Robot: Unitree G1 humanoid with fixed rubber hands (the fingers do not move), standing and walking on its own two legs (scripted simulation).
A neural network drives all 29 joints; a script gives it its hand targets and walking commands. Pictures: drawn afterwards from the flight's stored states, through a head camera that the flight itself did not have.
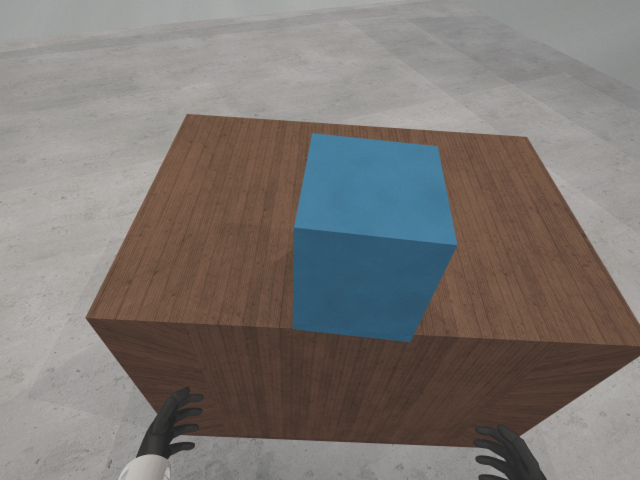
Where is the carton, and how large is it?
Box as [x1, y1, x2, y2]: [293, 133, 456, 341]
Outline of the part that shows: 312,133 294,225 293,328 409,341 456,246 454,230 437,146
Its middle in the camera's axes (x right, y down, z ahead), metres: +0.07 +0.01 +0.63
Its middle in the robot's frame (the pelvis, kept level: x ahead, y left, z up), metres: +0.48 -0.05 +0.01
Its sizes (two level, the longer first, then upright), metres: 0.210 0.200 0.250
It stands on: a pedestal, 0.66 m high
